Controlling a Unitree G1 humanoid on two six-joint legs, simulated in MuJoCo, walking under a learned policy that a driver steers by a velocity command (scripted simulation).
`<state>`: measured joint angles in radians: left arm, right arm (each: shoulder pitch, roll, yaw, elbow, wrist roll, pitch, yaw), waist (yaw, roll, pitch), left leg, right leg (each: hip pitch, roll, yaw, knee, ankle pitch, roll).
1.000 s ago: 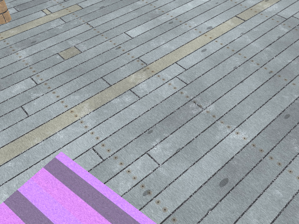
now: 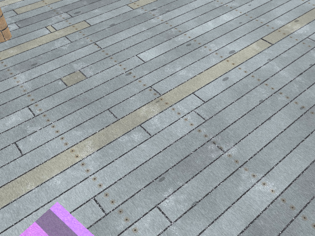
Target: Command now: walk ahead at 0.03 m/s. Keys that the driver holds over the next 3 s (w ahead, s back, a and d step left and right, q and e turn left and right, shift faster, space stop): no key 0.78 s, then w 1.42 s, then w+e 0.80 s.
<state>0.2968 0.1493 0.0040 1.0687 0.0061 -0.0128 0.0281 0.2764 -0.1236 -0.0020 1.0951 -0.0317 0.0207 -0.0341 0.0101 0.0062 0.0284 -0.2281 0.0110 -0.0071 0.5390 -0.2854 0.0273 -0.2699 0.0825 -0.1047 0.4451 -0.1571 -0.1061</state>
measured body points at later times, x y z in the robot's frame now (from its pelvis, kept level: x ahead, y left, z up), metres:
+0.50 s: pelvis +0.03 +0.02 +0.01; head +0.03 +0.01 +0.46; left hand +0.01 +0.22 -0.15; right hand -0.01 -0.18 -0.16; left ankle +0.01 +0.12 -0.73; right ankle +0.06 -0.05 -0.73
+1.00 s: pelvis +0.06 +0.02 +0.00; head +0.06 +0.03 +0.45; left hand +0.00 +0.24 -0.16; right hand +0.02 -0.18 -0.15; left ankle +0.02 +0.11 -0.72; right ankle +0.06 -0.05 -0.73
